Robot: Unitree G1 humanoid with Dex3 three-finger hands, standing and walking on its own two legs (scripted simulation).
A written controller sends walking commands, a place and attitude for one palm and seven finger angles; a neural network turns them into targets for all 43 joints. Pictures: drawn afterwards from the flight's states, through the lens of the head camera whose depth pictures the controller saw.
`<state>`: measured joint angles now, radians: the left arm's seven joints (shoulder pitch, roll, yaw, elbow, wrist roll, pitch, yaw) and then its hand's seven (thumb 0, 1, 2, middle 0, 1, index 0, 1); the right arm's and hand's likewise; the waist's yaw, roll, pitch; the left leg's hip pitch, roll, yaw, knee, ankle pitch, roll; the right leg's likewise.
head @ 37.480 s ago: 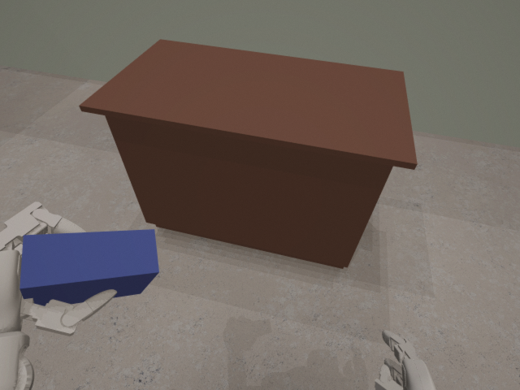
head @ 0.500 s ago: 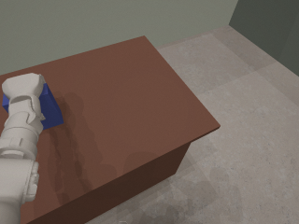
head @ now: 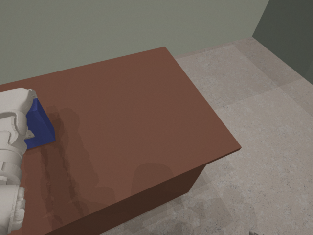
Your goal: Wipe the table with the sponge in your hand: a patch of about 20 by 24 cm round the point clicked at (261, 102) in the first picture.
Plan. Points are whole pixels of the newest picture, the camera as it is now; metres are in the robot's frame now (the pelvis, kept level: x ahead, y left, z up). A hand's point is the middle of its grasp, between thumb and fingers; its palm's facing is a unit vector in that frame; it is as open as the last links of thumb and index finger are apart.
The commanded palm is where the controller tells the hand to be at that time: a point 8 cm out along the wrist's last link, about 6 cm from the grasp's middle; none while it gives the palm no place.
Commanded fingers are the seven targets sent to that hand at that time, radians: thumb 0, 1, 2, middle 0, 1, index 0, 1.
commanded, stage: wipe back along the first lane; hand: left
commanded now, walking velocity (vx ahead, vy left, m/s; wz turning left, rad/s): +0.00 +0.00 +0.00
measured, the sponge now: (29, 131) +0.38 +0.38 +0.00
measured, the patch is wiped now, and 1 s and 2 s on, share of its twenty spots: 1.00 1.00 1.00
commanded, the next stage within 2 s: lift the sponge slowly off the table in 1.74 s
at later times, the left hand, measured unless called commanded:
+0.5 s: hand (19, 131) +0.35 +0.36 +0.05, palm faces -0.09 -0.02 -1.00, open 9.7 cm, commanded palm +0.32 +0.34 +0.07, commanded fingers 0.00 0.10 1.30 -1.20 -1.60 -1.20 -1.60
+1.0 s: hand (23, 147) +0.31 +0.34 +0.04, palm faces -0.05 -0.02 -1.00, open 9.7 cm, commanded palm +0.27 +0.31 +0.07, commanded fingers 0.00 0.10 1.30 -1.20 -1.60 -1.20 -1.60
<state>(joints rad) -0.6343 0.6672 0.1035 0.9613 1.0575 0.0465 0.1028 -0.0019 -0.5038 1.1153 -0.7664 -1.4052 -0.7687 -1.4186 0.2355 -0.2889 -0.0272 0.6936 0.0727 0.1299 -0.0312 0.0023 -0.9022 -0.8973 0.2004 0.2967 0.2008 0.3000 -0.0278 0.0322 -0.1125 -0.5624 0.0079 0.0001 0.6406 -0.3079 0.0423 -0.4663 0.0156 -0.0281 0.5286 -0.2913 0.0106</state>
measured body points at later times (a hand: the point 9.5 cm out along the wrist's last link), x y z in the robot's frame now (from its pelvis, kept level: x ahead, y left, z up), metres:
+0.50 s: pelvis +0.00 +0.01 +0.00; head +0.04 +0.01 +0.45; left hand +0.35 +0.36 +0.10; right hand +0.13 -0.25 -0.12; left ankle -0.01 +0.09 -0.73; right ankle -0.03 -0.14 -0.73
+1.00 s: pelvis -0.01 +0.00 +0.00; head +0.02 -0.01 +0.45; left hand +0.31 +0.33 +0.10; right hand +0.16 -0.24 -0.11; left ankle -0.01 +0.09 -0.73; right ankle -0.03 -0.14 -0.73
